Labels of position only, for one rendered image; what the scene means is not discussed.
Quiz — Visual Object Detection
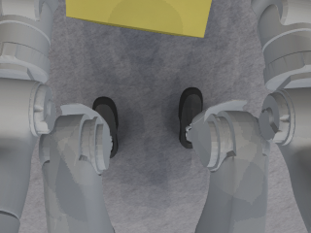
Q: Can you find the carton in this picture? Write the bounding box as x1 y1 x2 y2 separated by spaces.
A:
65 0 212 38

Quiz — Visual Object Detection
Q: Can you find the robot left upper arm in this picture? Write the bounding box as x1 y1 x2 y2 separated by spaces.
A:
0 77 56 233

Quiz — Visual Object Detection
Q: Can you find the robot right forearm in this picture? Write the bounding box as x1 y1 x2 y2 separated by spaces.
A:
251 0 311 91

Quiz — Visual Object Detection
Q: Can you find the right robot shin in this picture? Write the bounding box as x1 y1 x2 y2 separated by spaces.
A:
186 99 271 158

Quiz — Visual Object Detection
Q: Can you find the robot right thigh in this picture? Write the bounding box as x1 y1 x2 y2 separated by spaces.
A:
194 111 269 233

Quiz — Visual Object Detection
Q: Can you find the robot right upper arm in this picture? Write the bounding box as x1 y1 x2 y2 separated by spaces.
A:
259 86 311 233

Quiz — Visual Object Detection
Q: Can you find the robot left forearm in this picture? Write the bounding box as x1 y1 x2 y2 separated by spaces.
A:
0 0 59 83

